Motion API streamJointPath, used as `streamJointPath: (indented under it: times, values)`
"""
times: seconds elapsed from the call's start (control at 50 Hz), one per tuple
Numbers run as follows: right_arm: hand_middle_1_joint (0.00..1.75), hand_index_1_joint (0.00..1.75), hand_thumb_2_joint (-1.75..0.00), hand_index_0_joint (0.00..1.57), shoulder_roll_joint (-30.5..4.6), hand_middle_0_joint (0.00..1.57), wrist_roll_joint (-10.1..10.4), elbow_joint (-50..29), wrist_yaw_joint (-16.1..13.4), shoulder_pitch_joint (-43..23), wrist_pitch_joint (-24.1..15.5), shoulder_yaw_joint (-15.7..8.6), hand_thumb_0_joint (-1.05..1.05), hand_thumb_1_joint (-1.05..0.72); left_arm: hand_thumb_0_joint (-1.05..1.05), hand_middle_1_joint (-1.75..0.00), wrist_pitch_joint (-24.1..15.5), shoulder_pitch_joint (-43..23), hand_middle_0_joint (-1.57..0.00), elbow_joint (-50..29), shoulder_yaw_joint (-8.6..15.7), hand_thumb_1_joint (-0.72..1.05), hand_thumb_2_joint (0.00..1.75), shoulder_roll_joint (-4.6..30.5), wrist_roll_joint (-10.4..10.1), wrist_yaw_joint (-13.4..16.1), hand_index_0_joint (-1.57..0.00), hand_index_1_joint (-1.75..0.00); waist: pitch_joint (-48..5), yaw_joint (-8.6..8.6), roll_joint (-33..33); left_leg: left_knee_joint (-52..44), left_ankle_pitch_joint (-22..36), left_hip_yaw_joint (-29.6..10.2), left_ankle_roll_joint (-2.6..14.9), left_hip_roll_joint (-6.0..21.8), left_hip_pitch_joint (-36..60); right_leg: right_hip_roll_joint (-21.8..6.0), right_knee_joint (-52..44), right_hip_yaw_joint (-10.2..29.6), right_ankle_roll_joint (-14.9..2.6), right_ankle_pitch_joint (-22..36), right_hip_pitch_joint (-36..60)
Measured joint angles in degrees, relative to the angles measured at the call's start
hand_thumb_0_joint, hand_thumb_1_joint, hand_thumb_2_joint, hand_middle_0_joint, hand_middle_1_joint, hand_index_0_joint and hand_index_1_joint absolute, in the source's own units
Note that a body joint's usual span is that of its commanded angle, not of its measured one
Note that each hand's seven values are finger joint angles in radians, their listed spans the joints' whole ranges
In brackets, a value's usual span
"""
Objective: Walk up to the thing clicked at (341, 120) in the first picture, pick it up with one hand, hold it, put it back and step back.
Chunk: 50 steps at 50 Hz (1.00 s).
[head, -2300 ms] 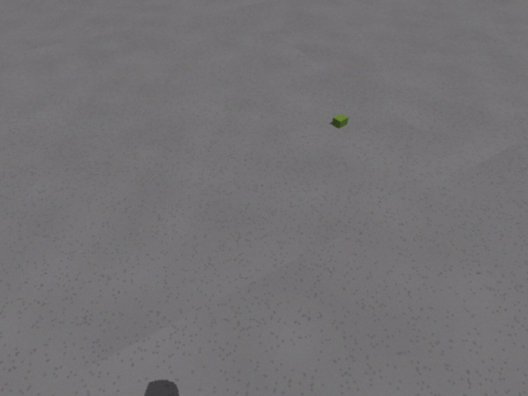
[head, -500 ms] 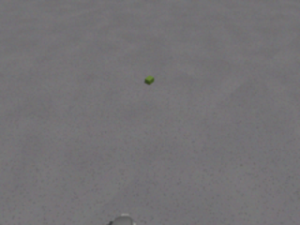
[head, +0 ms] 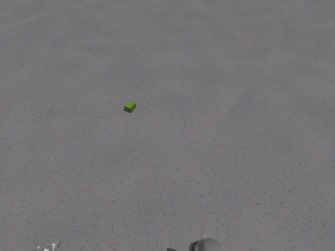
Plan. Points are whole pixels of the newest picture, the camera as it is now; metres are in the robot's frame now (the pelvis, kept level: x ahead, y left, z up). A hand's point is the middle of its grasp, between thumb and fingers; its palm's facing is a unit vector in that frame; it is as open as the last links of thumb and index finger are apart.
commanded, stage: walk up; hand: left
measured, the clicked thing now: (130, 106) +1.33 +0.27 -0.74
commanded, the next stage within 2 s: none
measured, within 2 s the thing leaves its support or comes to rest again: neither
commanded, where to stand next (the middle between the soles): +0.92 +0.02 m, yaw +0 degrees
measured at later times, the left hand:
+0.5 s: hand (78, 208) +0.28 +0.26 -0.13, palm faces +0.00 -0.92 -0.39, open 7.4 cm
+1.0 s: hand (91, 137) +0.54 +0.27 -0.13, palm faces -0.08 -0.93 -0.36, open 7.4 cm
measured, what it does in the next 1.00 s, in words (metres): walks ahead: right foot, then left foot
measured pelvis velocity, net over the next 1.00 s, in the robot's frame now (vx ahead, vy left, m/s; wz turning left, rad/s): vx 0.45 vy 0.00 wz -0.02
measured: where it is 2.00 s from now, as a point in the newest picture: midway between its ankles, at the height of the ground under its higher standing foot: (164, 160)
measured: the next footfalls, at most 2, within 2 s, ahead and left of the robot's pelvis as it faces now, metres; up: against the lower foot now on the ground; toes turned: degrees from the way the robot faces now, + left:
right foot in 0.08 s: +0.22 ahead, -0.14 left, +0.00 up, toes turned -4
left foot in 0.58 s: +0.45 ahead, +0.12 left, +0.00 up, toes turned +4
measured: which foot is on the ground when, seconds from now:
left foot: down 0.00-0.12, up 0.14-0.56, down 0.58-1.00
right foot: up 0.00-0.06, down 0.08-0.60, up 0.62-1.00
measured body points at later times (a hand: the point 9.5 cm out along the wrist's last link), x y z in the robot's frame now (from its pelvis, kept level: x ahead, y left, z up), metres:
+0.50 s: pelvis +0.25 -0.02 +0.00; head +0.27 -0.03 +0.45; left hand +0.28 +0.31 -0.10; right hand +0.35 -0.34 -0.11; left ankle +0.39 +0.12 -0.71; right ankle +0.18 -0.13 -0.73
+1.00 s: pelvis +0.45 +0.00 +0.00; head +0.47 +0.00 +0.45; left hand +0.54 +0.32 -0.11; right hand +0.46 -0.32 -0.11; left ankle +0.41 +0.11 -0.73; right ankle +0.58 -0.15 -0.71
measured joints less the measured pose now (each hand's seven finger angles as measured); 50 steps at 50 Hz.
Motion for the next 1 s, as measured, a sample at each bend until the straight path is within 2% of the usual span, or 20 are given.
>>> streamJointPath:
  times: [0.06, 0.08, 0.1, 0.12, 0.14, 0.18, 0.2, 0.24, 0.3, 0.36, 0.46, 0.54, 0.58, 0.6, 0.62, 0.66, 0.7, 0.76, 0.9, 1.0]
  values:
    - [0.3, 0.3, -0.9, 0.21, -0.6, 0.2, -0.1, 0.1, -0.2, 1.0, 0.6, -0.1, 0.0, -0.9, 0.01, -0.3, 0.0, -0.9, -0.2, 0.4, -0.1, 0.91, 0.9, -0.6, 0.2, -0.2, -0.2, -0.3, -0.6, -0.74, 1.0, 2.5, -4.7, 0.0, -1.47, 0.5, 2.0, 0.8, -4.6, -1.7, -1.05, 1.3, 3.4]
    - [0.3, 0.3, -0.9, 0.21, -0.9, 0.2, -0.1, 0.3, -0.4, 1.2, 0.9, -0.1, 0.0, -0.9, 0.01, -0.3, -0.1, -1.3, -0.2, 0.7, 0.0, 0.91, 0.9, -1.1, 0.2, 0.0, -0.2, -0.3, -0.8, -0.7, 2.1, 4.5, -6.8, -0.2, -1.79, 1.5, 2.2, 1.8, -4.7, -2.2, -0.95, 0.8, 4.5]
    - [0.3, 0.3, -0.9, 0.2, -1.3, 0.2, -0.2, 0.7, -0.7, 0.7, 1.4, -0.3, 0.0, -0.9, 0.01, -0.3, -0.4, -2.0, -0.2, 0.9, 0.1, 0.91, 0.9, -2.2, 0.3, 0.3, -0.2, -0.3, -0.2, -0.56, 4.3, 8.4, -8.7, -0.8, -1.08, 3.7, 1.7, 3.4, -3.2, -3.3, -0.97, -1.0, 5.0]
    - [0.3, 0.3, -0.9, 0.2, -1.1, 0.2, -0.2, 1.0, -0.9, 0.1, 1.8, -0.3, 0.0, -0.9, 0.01, -0.3, -0.9, -2.5, -0.2, 0.6, 0.0, 0.91, 0.9, -2.8, 0.4, 0.6, -0.2, -0.3, 0.5, -0.34, 5.6, 14.6, -8.7, -2.4, 0.42, 5.3, -0.2, 4.5, -1.6, -4.2, -1.18, -3.1, 5.7]
    - [0.3, 0.3, -0.9, 0.2, -0.5, 0.2, -0.1, 1.0, -1.1, -0.4, 2.2, 0.0, 0.0, -0.9, 0.01, -0.3, -1.5, -2.5, -0.21, 0.1, -0.1, 0.91, 0.9, -3.1, 0.4, 0.8, -0.2, -0.3, 0.9, 0.26, 5.4, 22.3, -8.2, -4.9, 1.17, 4.8, -3.0, 4.6, -0.3, -4.2, -1.43, -5.0, 6.2]
    - [0.3, 0.3, -0.9, 0.2, 0.5, 0.2, 0.1, 1.2, -1.1, -1.6, 2.6, 1.1, 0.01, -0.9, 0.01, -0.3, -2.1, -1.8, -0.21, -0.7, -0.3, 0.91, 0.9, -3.6, -0.3, 1.4, -0.2, -0.3, 1.1, 1.9, 3.8, 36.0, -7.9, -7.7, 1.73, 1.9, -9.3, 4.1, -0.5, -3.0, -1.97, -6.9, 8.4]
    - [0.3, 0.3, -0.9, 0.2, 0.7, 0.2, 0.2, 1.3, -1.0, -2.3, 2.6, 1.4, 0.01, -0.9, 0.01, -0.3, -2.2, -1.1, -0.21, -0.8, -0.5, 0.91, 0.9, -4.0, -0.7, 1.7, -0.2, -0.3, 1.0, 2.46, 3.5, 40.5, -6.7, -8.7, 1.97, 1.0, -12.4, 4.0, -2.0, -2.6, -2.02, -6.9, 10.2]
    - [0.3, 0.3, -0.9, 0.2, 0.6, 0.2, 0.8, 0.7, -0.9, -3.7, 2.4, 1.6, 0.01, -0.9, 0.0, -0.3, -2.3, 0.7, -0.21, -0.7, -0.9, 0.9, 0.9, -4.7, -1.1, 2.4, -0.21, -0.3, 0.7, 3.21, 3.6, 43.8, -3.2, -10.3, 2.42, 0.4, -17.9, 4.1, -5.8, -2.3, -1.91, -6.6, 13.9]
    - [0.3, 0.3, -0.9, 0.2, 0.1, 0.2, 0.7, -1.2, -0.5, -5.8, 2.3, 1.2, 0.0, -0.9, 0.0, -0.3, -2.6, 3.7, -0.21, 0.1, -1.1, 0.9, 0.9, -4.9, -1.0, 2.9, -0.21, -0.3, 0.4, 3.94, 4.3, 41.0, 1.6, -12.3, 2.48, 1.3, -24.4, 4.9, -10.3, -1.7, -1.98, -6.4, 18.3]
    - [0.3, 0.3, -0.9, 0.2, -0.7, 0.2, 0.5, -2.3, 0.1, -7.2, 2.5, 0.2, 0.0, -0.9, 0.0, -0.3, -2.7, 6.0, -0.21, 0.7, -1.2, 0.9, 0.9, -4.9, -0.6, 3.1, -0.21, -0.3, 0.3, 4.08, 5.6, 36.1, 6.0, -14.0, 1.54, 1.9, -29.1, 5.9, -12.9, -2.1, -1.83, -7.3, 21.9]
    - [0.3, 0.3, -0.9, 0.2, -0.8, 0.2, -0.3, -1.5, 1.2, -8.0, 3.4, -0.7, 0.0, -0.9, 0.01, -0.3, -2.8, 8.4, -0.21, 0.4, -0.5, 0.9, 0.9, -3.4, 0.3, 3.1, -0.21, -0.3, -0.2, 4.83, 6.0, 21.2, 10.9, -11.7, 0.38, 3.0, -30.6, 6.6, -14.2, -3.8, -1.08, -10.9, 26.3]
    - [0.3, 0.3, -0.9, 0.2, 0.1, 0.2, -0.7, -0.5, 1.9, -8.7, 3.3, -0.6, 0.0, -0.9, 0.01, -0.3, -2.8, 9.7, -0.21, 0.2, 0.1, 0.9, 0.9, -1.4, 0.4, 3.3, -0.21, -0.3, -0.3, 5.83, 4.6, 12.1, 13.3, -9.8, 1.76, 2.7, -26.9, 6.6, -11.7, -4.6, 0.18, -16.0, 28.7]
    - [0.3, 0.3, -0.9, 0.2, 0.8, 0.2, -0.8, -0.5, 2.0, -8.8, 2.7, -0.6, 0.0, -0.9, 0.01, -0.3, -2.4, 10.4, -0.21, 0.6, 0.3, 0.9, 0.9, -0.2, 0.5, 3.5, -0.21, -0.3, -0.8, 5.81, 2.7, 10.2, 13.0, -8.8, 2.22, 1.4, -24.1, 5.3, -8.3, -4.6, 0.95, -19.8, 29.1]
    - [0.3, 0.3, -0.9, 0.2, 1.5, 0.2, -1.1, -0.5, 1.9, -9.4, 2.2, -0.6, 0.0, -0.9, 0.01, -0.3, -2.0, 10.2, -0.21, 1.1, 0.5, 0.9, 0.9, 0.4, 0.5, 3.8, -0.21, -0.3, -0.2, 5.74, 0.5, 11.3, 11.6, -7.7, 2.17, 0.0, -23.6, 3.4, -4.0, -4.0, 0.37, -21.7, 28.0]
    - [0.3, 0.3, -0.9, 0.2, 1.7, 0.2, -1.5, -1.2, 1.7, -9.7, 1.6, -0.5, 0.0, -0.9, 0.01, -0.3, -1.5, 9.9, -0.21, 1.5, 0.5, 0.9, 0.9, 0.2, 0.3, 4.1, -0.21, -0.3, 0.4, 5.66, -0.4, 13.0, 9.9, -6.7, 2.32, -0.7, -23.3, 2.6, 3.0, -2.7, -0.49, -21.3, 25.5]
    - [0.3, 0.3, -0.9, 0.2, 1.8, 0.2, -1.0, -2.5, 1.3, -9.8, 0.7, -0.3, 0.0, -0.9, 0.01, -0.3, -0.7, 9.4, -0.21, 2.1, -0.2, 0.9, 0.9, -0.7, 0.0, 4.5, -0.2, -0.3, 1.1, 4.65, 0.1, 14.6, 7.3, -6.5, 2.8, -0.4, -22.3, 4.4, 17.1, -0.5, -1.69, -21.8, 19.4]
    - [0.3, 0.3, -0.9, 0.2, 2.3, 0.2, 0.0, -3.1, 0.7, -9.2, 0.5, -0.1, 0.0, -0.9, 0.01, -0.3, -0.5, 8.5, -0.21, 2.5, -1.1, 0.91, 0.9, -0.9, 0.0, 4.4, -0.2, -0.3, 1.4, 3.69, 0.3, 12.6, 6.8, -6.5, 3.03, -0.4, -19.5, 5.6, 25.4, 0.7, -2.01, -19.8, 13.7]
    - [0.3, 0.3, -0.9, 0.2, 3.0, 0.2, 0.7, -3.1, 0.0, -7.4, 0.4, 0.8, 0.0, -0.9, 0.01, -0.3, -0.8, 7.5, -0.21, 1.8, -1.3, 0.91, 0.9, -0.6, -0.4, 3.7, -0.2, -0.3, 1.5, 3.01, -0.9, 7.4, 7.5, -6.0, 3.08, -1.3, -14.6, 4.2, 25.8, 1.8, -1.6, -14.9, 7.4]
    - [0.3, 0.3, -0.9, 0.21, 2.7, 0.21, 0.6, -1.9, -0.4, -2.3, 0.5, 1.1, 0.0, -0.9, 0.01, -0.3, 0.1, 5.5, -0.21, 1.0, -0.5, 0.91, 0.9, -0.5, 0.1, 2.5, -0.2, -0.3, 0.9, 2.28, -1.5, 1.5, 5.6, -5.3, 3.13, -2.9, -6.2, 0.1, 13.8, 1.2, 0.82, -7.8, 1.0]
    - [0.3, 0.3, -0.9, 0.21, 1.6, 0.21, 0.4, -1.5, -0.4, -0.2, 1.0, 0.6, 0.0, -0.9, 0.01, -0.3, 0.4, 3.5, -0.21, 1.5, -0.1, 0.91, 0.9, -1.5, 0.5, 1.8, -0.2, -0.3, 0.9, 1.31, -0.2, 1.3, 2.4, -5.1, 2.0, -3.2, -2.7, -0.5, 1.5, -0.7, 0.25, -2.3, 2.8]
